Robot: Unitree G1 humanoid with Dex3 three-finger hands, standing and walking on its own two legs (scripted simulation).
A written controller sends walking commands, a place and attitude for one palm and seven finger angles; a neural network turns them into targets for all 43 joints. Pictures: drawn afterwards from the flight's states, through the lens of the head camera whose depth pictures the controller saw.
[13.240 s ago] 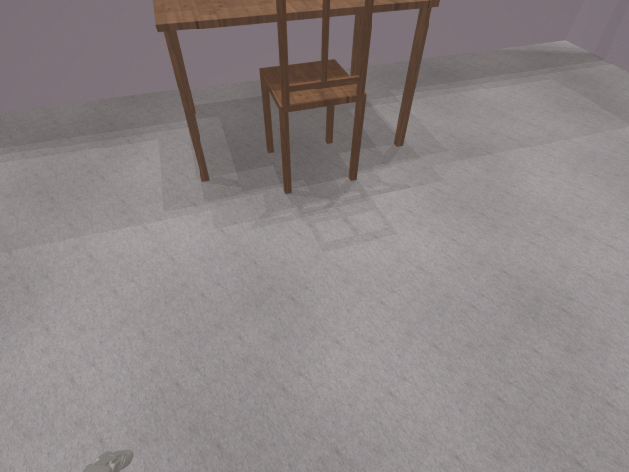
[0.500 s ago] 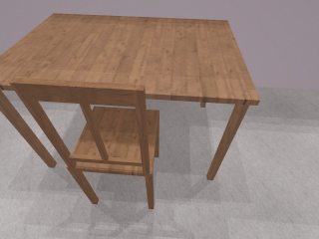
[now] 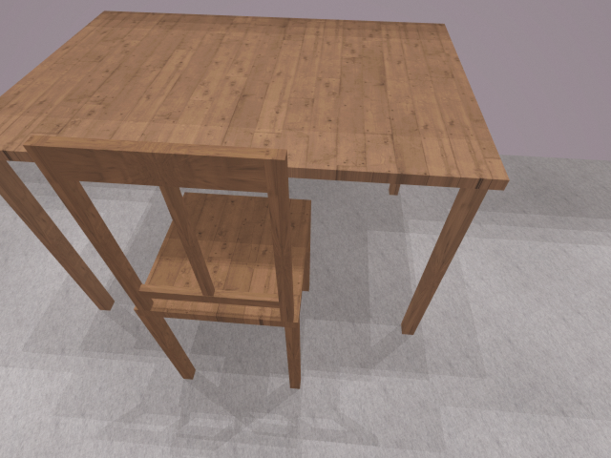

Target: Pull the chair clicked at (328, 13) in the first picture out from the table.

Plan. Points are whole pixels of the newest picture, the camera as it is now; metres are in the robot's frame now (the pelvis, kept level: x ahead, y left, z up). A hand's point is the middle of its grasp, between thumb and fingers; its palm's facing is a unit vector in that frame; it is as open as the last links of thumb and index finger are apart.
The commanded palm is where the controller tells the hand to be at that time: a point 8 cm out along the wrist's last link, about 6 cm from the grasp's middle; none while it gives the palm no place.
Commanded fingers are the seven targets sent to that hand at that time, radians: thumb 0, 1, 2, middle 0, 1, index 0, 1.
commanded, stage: look again from close up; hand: left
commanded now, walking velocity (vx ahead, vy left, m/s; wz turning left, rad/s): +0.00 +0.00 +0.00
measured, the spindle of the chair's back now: (191, 247) +0.47 +0.23 -0.06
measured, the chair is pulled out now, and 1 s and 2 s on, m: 0.00 0.00 0.00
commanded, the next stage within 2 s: raise the hand toward the chair's back in 0.72 s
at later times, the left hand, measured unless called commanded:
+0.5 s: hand out of the picture +0.03 +0.20 -0.17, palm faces +0.00 -0.98 -0.21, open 7.3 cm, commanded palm none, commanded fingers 0.00 0.90 0.90 -0.20 -0.30 -0.20 -0.30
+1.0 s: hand (155, 409) +0.19 +0.21 -0.04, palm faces +0.24 -0.96 -0.16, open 7.5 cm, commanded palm +0.12 +0.24 -0.07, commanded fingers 0.00 0.67 0.80 -0.18 -0.26 -0.18 -0.26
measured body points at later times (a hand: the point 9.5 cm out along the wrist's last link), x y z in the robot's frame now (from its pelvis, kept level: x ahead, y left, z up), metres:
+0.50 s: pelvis +0.02 +0.02 +0.00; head +0.02 +0.02 +0.45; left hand +0.04 +0.25 -0.15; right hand +0.02 -0.20 -0.16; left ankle +0.01 +0.12 -0.74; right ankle +0.01 -0.11 -0.74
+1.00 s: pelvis +0.01 +0.01 -0.01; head +0.00 +0.00 +0.44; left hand +0.17 +0.26 -0.03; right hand +0.10 -0.23 -0.13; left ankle +0.01 +0.12 -0.74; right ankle +0.01 -0.11 -0.74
